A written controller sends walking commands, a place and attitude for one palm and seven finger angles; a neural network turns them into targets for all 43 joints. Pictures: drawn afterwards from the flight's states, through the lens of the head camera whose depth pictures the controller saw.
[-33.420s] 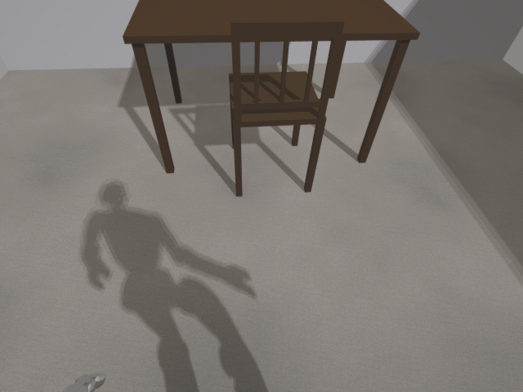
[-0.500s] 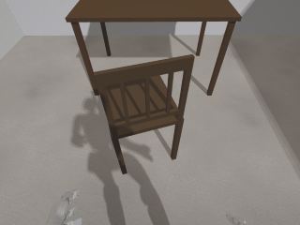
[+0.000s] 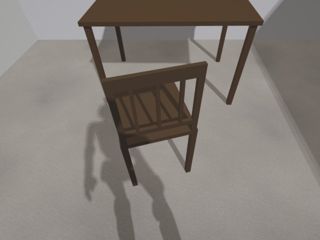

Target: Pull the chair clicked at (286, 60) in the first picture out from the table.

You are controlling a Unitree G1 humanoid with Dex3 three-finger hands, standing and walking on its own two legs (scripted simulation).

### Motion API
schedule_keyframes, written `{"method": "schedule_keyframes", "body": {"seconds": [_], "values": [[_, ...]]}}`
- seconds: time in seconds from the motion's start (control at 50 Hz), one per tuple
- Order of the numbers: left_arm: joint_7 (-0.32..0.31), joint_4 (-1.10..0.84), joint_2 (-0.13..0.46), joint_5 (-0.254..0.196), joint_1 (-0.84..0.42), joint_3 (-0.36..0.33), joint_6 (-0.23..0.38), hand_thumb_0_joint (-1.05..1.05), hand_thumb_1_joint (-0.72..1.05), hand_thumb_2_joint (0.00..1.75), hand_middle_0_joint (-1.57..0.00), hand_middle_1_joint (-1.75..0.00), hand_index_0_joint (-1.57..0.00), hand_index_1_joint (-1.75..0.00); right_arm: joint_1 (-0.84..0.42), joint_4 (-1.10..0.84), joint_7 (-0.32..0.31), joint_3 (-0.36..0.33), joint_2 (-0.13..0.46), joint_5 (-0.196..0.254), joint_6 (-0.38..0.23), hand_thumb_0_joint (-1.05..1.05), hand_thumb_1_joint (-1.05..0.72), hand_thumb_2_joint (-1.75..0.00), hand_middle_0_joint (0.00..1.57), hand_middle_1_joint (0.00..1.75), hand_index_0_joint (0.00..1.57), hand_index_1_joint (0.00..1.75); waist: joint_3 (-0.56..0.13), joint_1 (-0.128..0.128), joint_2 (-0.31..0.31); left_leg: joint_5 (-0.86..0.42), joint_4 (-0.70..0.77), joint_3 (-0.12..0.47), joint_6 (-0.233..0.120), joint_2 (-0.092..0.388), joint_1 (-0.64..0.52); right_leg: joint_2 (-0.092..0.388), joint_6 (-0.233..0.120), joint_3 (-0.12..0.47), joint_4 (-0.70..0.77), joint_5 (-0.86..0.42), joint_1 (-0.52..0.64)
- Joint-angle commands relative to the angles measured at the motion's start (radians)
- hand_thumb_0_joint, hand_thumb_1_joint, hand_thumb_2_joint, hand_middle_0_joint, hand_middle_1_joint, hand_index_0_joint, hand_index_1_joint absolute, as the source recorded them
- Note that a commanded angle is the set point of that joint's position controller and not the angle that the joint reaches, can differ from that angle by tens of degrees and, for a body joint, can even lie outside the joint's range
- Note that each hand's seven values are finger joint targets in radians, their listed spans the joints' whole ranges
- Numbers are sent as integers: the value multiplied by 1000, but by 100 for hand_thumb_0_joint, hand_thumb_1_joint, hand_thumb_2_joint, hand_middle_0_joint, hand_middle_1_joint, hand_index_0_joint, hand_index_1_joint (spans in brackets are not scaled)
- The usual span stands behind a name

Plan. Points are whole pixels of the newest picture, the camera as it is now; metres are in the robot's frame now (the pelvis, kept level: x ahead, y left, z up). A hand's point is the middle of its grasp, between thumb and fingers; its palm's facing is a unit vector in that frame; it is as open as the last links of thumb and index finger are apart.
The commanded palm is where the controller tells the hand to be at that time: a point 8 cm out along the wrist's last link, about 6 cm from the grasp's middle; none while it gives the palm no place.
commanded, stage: let the arm hang, fingers relaxed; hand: left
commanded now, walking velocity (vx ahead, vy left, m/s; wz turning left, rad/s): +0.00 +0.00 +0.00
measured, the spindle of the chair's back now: (158, 107) +0.64 +0.05 -0.10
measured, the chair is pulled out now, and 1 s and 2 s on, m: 0.55 0.55 0.55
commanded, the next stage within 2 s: look to check the result in 0.40 s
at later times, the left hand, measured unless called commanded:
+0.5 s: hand out of the picture +0.00 +0.15 -0.17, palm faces +0.04 -0.99 -0.17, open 7.3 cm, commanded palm none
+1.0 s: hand out of the picture +0.00 +0.15 -0.17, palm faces +0.05 -0.98 -0.17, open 7.3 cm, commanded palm none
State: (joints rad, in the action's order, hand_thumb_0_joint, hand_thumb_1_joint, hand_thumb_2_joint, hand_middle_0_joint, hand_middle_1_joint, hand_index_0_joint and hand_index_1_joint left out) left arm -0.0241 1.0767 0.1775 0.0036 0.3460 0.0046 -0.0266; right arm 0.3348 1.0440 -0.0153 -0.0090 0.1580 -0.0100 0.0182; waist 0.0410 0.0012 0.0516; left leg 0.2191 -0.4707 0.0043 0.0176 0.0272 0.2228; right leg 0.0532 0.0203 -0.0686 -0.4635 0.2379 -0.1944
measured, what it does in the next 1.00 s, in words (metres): stands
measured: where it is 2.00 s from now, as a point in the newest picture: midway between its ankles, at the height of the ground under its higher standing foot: outside the picture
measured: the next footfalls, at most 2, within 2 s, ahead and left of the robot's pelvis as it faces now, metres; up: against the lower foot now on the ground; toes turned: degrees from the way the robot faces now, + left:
none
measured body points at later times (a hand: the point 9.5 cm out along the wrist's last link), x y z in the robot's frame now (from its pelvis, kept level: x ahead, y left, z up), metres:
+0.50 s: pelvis +0.00 -0.01 +0.00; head +0.02 -0.01 +0.45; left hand +0.00 +0.20 -0.16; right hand -0.03 -0.21 -0.16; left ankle +0.02 +0.13 -0.74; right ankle +0.01 -0.13 -0.74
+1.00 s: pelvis +0.01 -0.01 +0.00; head +0.02 -0.01 +0.45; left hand +0.00 +0.20 -0.16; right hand -0.01 -0.21 -0.16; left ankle +0.02 +0.13 -0.74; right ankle +0.01 -0.13 -0.74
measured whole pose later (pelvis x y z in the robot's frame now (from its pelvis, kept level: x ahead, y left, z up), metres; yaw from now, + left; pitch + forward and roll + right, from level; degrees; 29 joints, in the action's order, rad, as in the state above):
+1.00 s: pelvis +0.01 -0.01 +0.00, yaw +0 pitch -2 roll +0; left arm -0.03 1.09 0.11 0.00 0.31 -0.01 -0.01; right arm 0.34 1.08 -0.03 -0.01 0.11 -0.01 0.00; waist 0.06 0.01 0.02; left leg 0.22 -0.46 0.01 0.03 0.04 0.21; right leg 0.04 0.01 -0.07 -0.45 0.24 -0.18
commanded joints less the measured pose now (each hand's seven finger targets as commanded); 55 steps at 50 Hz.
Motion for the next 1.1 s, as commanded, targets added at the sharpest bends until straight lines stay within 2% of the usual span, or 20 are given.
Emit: {"method": "schedule_keyframes", "body": {"seconds": [0.0, 0.14, 0.18, 0.3, 0.38, 0.44, 0.46, 0.52, 0.54, 0.6, 0.66, 0.68, 0.76, 0.8, 0.94, 0.98, 1.08], "values": [[-10, -32, 92, 5, 32, -17, 22, 0, 90, 90, -20, -30, -20, -30, 96, -6, -7, -18, 74, -6, -15, 0, -90, -90, 20, 30, 20, 30, 71, 7, -84, 24, 85, 42, -54, 46, 19, 57, -61, 86, 143, 118, -95], [-13, -18, 62, 4, 44, -20, 29, 0, 90, 90, -20, -30, -20, -30, 105, 18, -14, -15, 46, -5, -25, 0, -90, -90, 20, 30, 20, 30, 56, 2, -50, -36, 85, 39, -50, 52, 18, 52, -63, 84, 121, 40, -63], [-13, -17, 54, 5, 41, -19, 26, 0, 90, 90, -20, -30, -20, -30, 107, 22, -16, -14, 41, -5, -25, 0, -90, -90, 20, 30, 20, 30, 82, 1, -36, -31, 92, 46, -51, 54, 35, 46, -63, 83, 120, 32, -63], [-14, -9, 40, 3, 47, -23, 29, 0, 90, 90, -20, -30, -20, -30, 114, 30, -21, -15, 29, -3, -30, 0, -90, -90, 20, 30, 20, 30, 59, -1, -21, -84, 85, 43, -50, 60, 15, 47, -62, 77, 111, -25, -37], [-13, -8, 35, 4, 45, -24, 27, 0, 90, 90, -20, -30, -20, -30, 116, 30, -22, -17, 25, -4, -26, 0, -90, -90, 20, 30, 20, 30, 77, 1, -38, -58, 87, 43, -49, 59, 21, 48, -62, 72, 122, -2, -45], [-13, -10, 32, 4, 45, -25, 28, 0, 90, 90, -20, -30, -20, -30, 118, 31, -22, -19, 26, -3, -27, 0, -90, -90, 20, 30, 20, 30, 54, 2, -57, -65, 83, 43, -48, 58, 5, 50, -62, 72, 122, -5, -36], [-14, -9, 30, 4, 44, -25, 27, 0, 90, 90, -20, -30, -20, -30, 117, 29, -23, -20, 23, -3, -25, 0, -90, -90, 20, 30, 20, 30, 72, 1, -60, -49, 85, 42, -49, 58, 9, 46, -63, 72, 130, 11, -48], [-13, -14, 29, 5, 37, -27, 26, 0, 90, 90, -20, -30, -20, -30, 121, 29, -23, -20, 26, -4, -26, 0, -90, -90, 20, 30, 20, 30, 70, 5, -45, -41, 92, 50, -49, 59, 19, 43, -62, 73, 123, 11, -42], [-13, -12, 29, 4, 45, -28, 27, 0, 90, 90, -20, -30, -20, -30, 118, 29, -23, -20, 26, -4, -29, 0, -90, -90, 20, 30, 20, 30, 49, 2, -35, -61, 90, 48, -50, 60, 7, 47, -61, 70, 118, -8, -32], [-13, -12, 26, 4, 42, -26, 28, 0, 90, 90, -20, -30, -20, -30, 114, 29, -24, -20, 25, -3, -29, 0, -90, -90, 20, 30, 20, 30, 60, 3, -55, -78, 89, 49, -51, 63, 5, 46, -61, 70, 119, -24, -33], [-13, -10, 25, 5, 45, -26, 27, 0, 90, 90, -20, -30, -20, -30, 111, 27, -25, -20, 27, -2, -29, 0, -90, -90, 20, 30, 20, 30, 65, 2, -46, -71, 93, 52, -52, 64, 0, 44, -61, 65, 120, -20, -39], [-13, -13, 24, 5, 43, -26, 27, 0, 90, 90, -20, -30, -20, -30, 114, 28, -25, -19, 29, -3, -30, 0, -90, -90, 20, 30, 20, 30, 62, 5, -20, -80, 94, 51, -52, 64, 2, 44, -61, 69, 116, -30, -34], [-13, -13, 26, 5, 46, -28, 27, 0, 90, 90, -20, -30, -20, -30, 112, 24, -25, -20, 27, -2, -29, 0, -90, -90, 20, 30, 20, 30, 65, 1, -47, -66, 96, 53, -52, 63, 8, 43, -60, 64, 120, -20, -30], [-13, -13, 23, 6, 42, -27, 25, 0, 90, 90, -20, -30, -20, -30, 107, 25, -25, -20, 30, -3, -28, 0, -90, -90, 20, 30, 20, 30, 78, 4, -28, -51, 100, 54, -51, 62, 14, 44, -59, 65, 119, -8, -41], [-12, -15, 23, 5, 44, -29, 27, 0, 90, 90, -20, -30, -20, -30, 107, 23, -26, -19, 34, -2, -32, 0, -90, -90, 20, 30, 20, 30, 49, 3, -29, -78, 99, 57, -53, 65, 1, 45, -59, 62, 109, -34, -21], [-12, -17, 22, 6, 42, -29, 25, 0, 90, 90, -20, -30, -20, -30, 107, 22, -26, -19, 30, -3, -31, 0, -90, -90, 20, 30, 20, 30, 62, 3, -47, -69, 102, 59, -54, 65, 11, 42, -60, 62, 112, -24, -25], [-12, -17, 23, 4, 46, -28, 25, 0, 90, 90, -20, -30, -20, -30, 106, 22, -27, -17, 32, -2, -30, 0, -90, -90, 20, 30, 20, 30, 64, 2, -33, -75, 100, 58, -55, 64, 4, 44, -61, 62, 112, -28, -28]]}}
